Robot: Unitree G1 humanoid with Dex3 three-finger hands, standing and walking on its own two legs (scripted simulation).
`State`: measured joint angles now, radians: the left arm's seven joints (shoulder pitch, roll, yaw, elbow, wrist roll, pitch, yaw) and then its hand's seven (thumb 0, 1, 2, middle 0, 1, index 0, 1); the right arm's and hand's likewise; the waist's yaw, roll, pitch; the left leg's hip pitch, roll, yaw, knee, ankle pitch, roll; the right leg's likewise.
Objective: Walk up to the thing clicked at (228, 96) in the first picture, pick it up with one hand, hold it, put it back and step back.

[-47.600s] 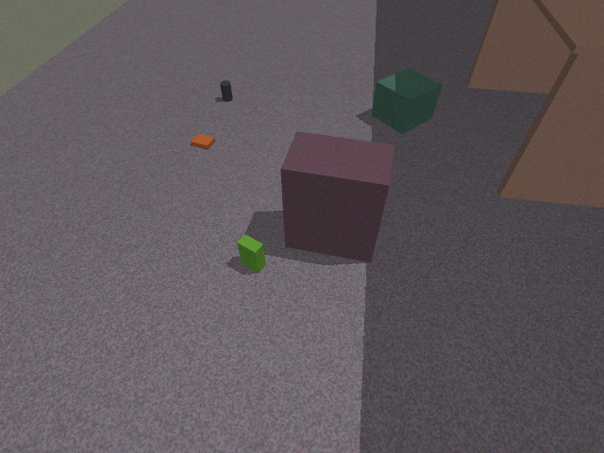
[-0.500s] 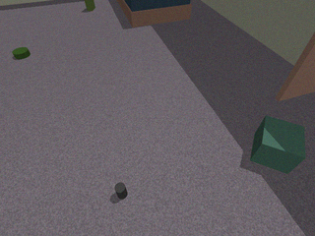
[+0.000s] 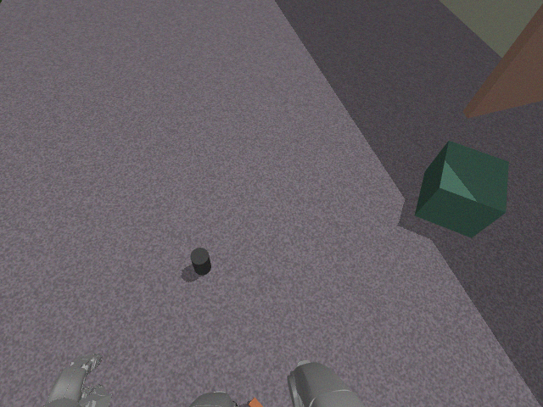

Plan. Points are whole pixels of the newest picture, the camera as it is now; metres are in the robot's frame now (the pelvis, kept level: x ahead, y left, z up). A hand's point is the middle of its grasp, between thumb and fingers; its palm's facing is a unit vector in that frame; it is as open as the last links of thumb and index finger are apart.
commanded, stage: walk up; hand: left
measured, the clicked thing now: (201, 261) +0.59 +0.22 -0.71
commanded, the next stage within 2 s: stand in 1.84 s
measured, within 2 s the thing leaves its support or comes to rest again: neither
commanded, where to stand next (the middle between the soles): +0.20 -0.02 m, yaw -1 degrees
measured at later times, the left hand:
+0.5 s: hand out of the picture +0.00 +0.24 -0.14, palm faces -0.02 -0.91 -0.41, open 7.4 cm
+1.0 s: hand out of the picture -0.20 +0.21 -0.15, palm faces -0.02 -0.93 -0.38, open 7.4 cm
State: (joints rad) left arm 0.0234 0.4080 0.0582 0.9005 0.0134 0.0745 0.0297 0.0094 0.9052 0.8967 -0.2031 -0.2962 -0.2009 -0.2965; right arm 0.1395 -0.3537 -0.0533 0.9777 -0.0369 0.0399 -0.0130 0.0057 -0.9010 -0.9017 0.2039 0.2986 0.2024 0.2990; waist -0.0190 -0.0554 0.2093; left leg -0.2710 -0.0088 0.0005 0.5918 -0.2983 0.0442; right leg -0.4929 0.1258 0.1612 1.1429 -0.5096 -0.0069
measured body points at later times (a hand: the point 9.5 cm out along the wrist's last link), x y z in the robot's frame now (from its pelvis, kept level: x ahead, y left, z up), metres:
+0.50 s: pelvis -0.12 -0.02 +0.00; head -0.06 -0.03 +0.44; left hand +0.00 +0.28 -0.11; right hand -0.03 -0.35 -0.12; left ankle -0.15 +0.10 -0.68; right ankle -0.09 -0.14 -0.73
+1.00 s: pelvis -0.25 -0.05 -0.01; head -0.23 -0.06 +0.44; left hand -0.19 +0.26 -0.13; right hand -0.16 -0.38 -0.12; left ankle -0.20 +0.09 -0.71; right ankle -0.27 -0.18 -0.73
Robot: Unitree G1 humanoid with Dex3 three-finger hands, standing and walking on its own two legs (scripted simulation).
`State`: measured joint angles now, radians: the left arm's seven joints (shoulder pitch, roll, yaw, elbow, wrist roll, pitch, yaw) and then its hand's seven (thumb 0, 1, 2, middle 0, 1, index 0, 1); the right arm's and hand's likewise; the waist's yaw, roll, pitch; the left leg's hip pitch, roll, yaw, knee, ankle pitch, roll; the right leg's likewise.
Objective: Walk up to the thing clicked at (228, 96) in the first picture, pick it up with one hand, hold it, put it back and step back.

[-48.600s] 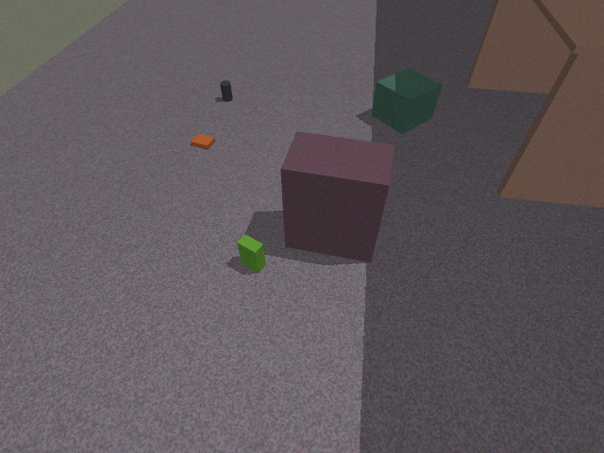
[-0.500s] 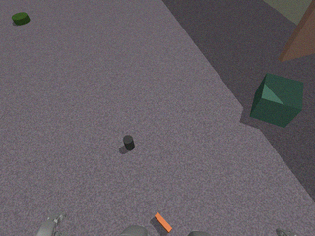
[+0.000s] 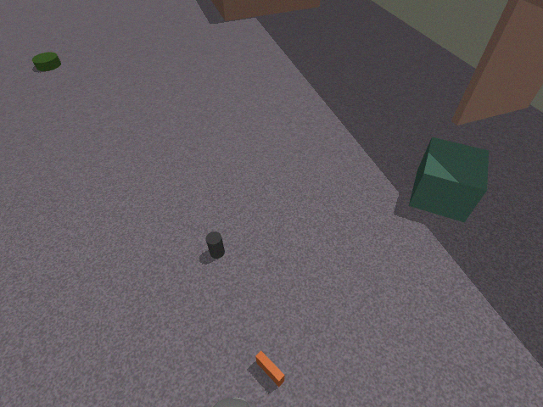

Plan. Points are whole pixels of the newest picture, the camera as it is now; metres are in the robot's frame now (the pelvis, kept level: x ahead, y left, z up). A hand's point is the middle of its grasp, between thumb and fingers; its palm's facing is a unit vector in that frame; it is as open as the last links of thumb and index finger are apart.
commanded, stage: walk up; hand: left
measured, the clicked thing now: (215, 245) +0.83 +0.31 -0.70
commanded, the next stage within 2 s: stand in 0.84 s
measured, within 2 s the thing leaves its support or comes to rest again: neither
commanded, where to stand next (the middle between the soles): +0.45 +0.05 m, yaw +1 degrees
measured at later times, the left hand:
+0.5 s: hand out of the picture +0.08 +0.28 -0.14, palm faces +0.09 -0.93 -0.36, open 7.4 cm
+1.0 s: hand out of the picture +0.07 +0.27 -0.14, palm faces +0.07 -0.93 -0.35, open 7.4 cm
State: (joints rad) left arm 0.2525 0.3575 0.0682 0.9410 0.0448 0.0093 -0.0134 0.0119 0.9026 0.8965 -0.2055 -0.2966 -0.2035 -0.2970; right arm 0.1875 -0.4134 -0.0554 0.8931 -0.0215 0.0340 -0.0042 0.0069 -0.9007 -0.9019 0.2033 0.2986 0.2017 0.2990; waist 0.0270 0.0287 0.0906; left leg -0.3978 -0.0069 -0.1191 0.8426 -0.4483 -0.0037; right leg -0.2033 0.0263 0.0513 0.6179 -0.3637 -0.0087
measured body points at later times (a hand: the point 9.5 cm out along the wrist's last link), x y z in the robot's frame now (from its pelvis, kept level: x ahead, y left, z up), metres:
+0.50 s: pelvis +0.01 +0.01 +0.01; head +0.01 +0.02 +0.46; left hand +0.08 +0.33 -0.11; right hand +0.11 -0.29 -0.12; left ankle +0.01 +0.13 -0.72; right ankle -0.01 -0.12 -0.72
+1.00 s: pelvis +0.01 +0.01 +0.02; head +0.03 +0.01 +0.47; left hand +0.07 +0.32 -0.11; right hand +0.15 -0.28 -0.10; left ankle +0.01 +0.13 -0.72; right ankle -0.01 -0.12 -0.72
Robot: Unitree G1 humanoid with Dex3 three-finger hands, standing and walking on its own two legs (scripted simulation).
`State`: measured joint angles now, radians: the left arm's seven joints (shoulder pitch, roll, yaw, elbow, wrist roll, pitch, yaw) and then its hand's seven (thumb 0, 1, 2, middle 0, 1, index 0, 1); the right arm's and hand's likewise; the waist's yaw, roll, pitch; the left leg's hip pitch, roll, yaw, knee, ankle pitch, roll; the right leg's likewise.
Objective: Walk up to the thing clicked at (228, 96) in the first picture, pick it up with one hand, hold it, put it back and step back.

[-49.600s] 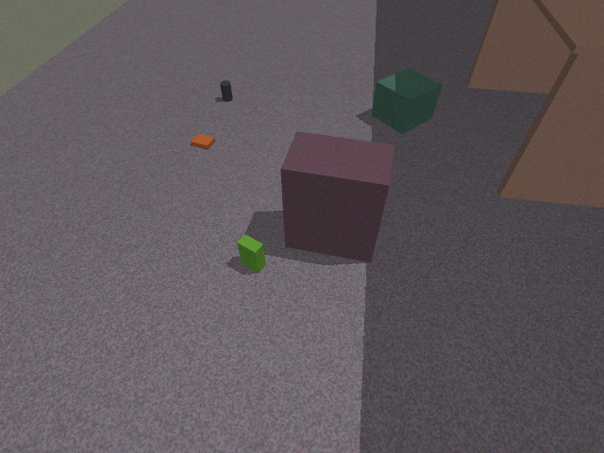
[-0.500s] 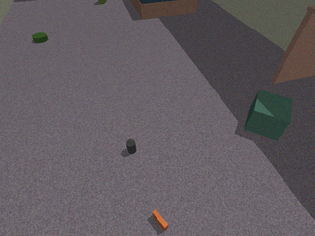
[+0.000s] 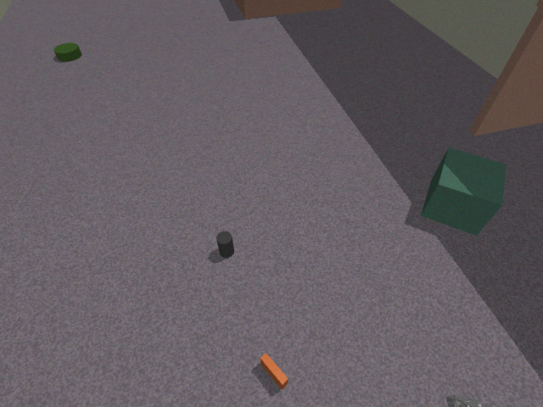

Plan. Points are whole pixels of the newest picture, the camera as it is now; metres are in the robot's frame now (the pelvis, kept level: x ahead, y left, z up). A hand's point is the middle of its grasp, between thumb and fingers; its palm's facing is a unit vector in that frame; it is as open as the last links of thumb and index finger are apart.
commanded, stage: stand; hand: left
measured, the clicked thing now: (225, 244) +0.84 +0.25 -0.72
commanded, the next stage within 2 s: walk up in 0.84 s
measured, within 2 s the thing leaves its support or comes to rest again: neither
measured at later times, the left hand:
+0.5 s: hand out of the picture +0.05 +0.25 -0.15, palm faces -0.04 -0.94 -0.34, open 7.4 cm
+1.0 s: hand out of the picture +0.04 +0.27 -0.15, palm faces +0.02 -0.94 -0.35, open 7.4 cm
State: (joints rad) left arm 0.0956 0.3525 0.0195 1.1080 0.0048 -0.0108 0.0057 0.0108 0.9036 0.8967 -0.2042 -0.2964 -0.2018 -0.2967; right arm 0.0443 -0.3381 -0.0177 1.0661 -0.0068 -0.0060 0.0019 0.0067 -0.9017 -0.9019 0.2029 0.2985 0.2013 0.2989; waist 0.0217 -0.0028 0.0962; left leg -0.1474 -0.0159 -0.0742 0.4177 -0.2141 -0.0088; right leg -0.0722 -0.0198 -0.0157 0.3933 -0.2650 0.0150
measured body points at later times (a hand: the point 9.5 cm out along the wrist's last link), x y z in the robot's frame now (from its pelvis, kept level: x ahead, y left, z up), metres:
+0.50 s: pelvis -0.03 -0.01 +0.00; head -0.03 +0.00 +0.45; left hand +0.05 +0.29 -0.13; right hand +0.02 -0.31 -0.13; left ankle +0.01 +0.13 -0.74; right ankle -0.03 -0.13 -0.74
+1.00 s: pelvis -0.01 +0.01 +0.00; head +0.00 +0.01 +0.45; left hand +0.04 +0.32 -0.12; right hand +0.06 -0.31 -0.12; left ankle +0.02 +0.13 -0.71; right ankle -0.03 -0.13 -0.74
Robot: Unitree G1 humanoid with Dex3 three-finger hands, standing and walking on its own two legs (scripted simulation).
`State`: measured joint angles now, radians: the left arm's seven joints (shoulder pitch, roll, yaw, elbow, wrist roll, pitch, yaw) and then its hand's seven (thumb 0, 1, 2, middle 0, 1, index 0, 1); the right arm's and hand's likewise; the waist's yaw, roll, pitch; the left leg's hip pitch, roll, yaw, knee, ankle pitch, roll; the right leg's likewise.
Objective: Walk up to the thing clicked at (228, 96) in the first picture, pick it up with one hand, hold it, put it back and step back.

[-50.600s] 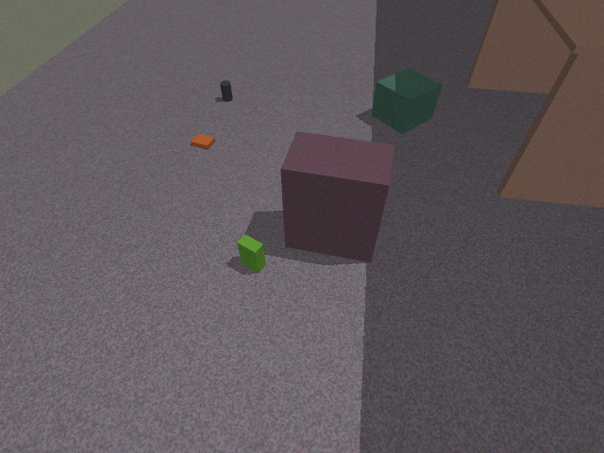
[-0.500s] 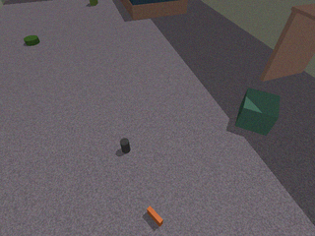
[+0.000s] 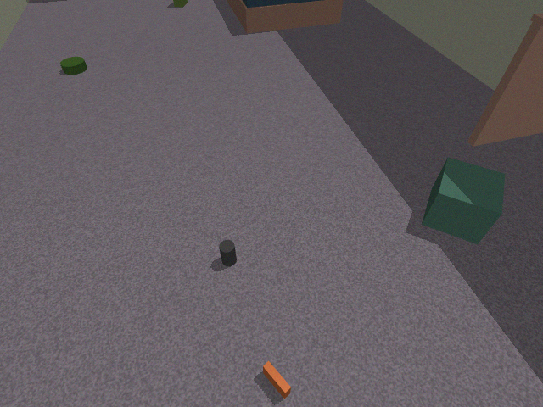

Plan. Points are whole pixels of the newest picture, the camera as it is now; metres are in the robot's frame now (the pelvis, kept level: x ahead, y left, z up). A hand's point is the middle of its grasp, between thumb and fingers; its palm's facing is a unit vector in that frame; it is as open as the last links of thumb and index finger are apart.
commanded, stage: walk up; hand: left
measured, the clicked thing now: (228, 253) +0.84 +0.24 -0.73
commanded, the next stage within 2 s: none
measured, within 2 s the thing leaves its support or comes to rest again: neither
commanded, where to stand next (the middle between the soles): +0.44 +0.01 m, yaw -2 degrees
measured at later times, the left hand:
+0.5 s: hand (118, 348) +0.25 +0.31 -0.15, palm faces -0.13 -0.92 -0.37, open 7.4 cm
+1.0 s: hand (143, 287) +0.39 +0.31 -0.18, palm faces -0.07 -0.94 -0.34, open 7.4 cm
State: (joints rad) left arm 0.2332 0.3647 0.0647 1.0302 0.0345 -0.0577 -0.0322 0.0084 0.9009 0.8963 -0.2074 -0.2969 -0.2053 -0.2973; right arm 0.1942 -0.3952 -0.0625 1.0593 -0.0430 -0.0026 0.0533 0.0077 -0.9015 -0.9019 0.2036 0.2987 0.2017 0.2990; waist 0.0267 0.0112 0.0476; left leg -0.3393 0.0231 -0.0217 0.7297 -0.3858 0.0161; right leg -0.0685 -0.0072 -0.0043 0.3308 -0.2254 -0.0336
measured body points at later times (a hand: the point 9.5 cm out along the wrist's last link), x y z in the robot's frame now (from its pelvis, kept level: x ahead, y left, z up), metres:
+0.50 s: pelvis +0.16 +0.04 -0.01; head +0.18 +0.03 +0.44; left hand +0.25 +0.35 -0.12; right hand +0.16 -0.28 -0.13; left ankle +0.10 +0.15 -0.75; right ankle +0.27 -0.10 -0.73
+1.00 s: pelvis +0.32 +0.05 -0.03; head +0.35 +0.07 +0.42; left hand +0.39 +0.36 -0.15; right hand +0.38 -0.28 -0.12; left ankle +0.41 +0.16 -0.75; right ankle +0.28 -0.08 -0.72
